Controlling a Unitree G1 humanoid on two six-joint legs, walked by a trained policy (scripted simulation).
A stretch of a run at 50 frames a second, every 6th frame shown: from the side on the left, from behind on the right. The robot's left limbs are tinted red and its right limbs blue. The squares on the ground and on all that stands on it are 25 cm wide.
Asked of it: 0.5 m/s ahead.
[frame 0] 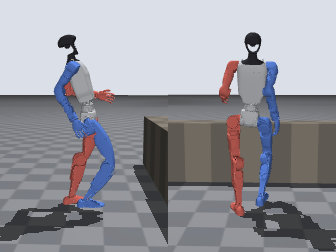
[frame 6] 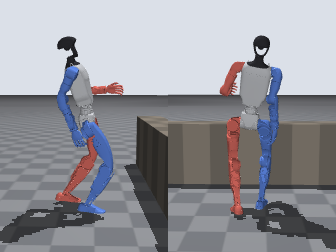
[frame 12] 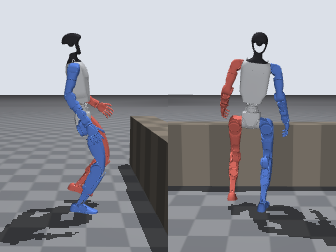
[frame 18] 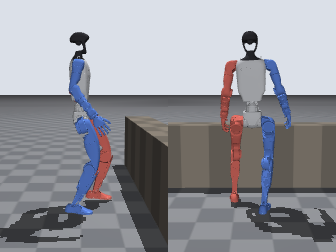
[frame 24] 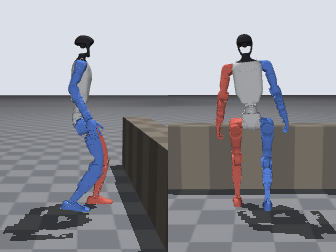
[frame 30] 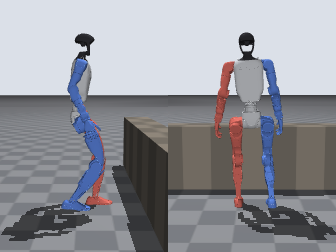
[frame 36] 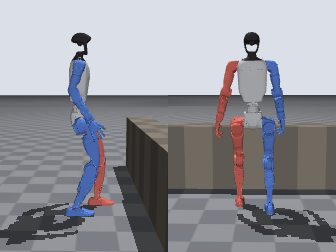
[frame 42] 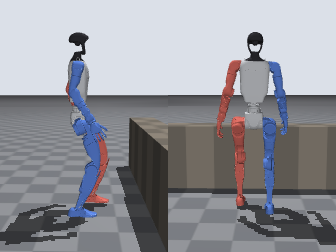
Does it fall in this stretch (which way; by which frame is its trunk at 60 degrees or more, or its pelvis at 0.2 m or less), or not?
no
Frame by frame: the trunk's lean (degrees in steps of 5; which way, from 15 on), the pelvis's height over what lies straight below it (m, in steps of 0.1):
0: 20 backward, 0.8
6: 20 backward and to its right, 0.7
12: 10, 0.7
18: 0, 0.8
24: 5, 0.7
30: 5, 0.8
36: 5, 0.8
42: 0, 0.8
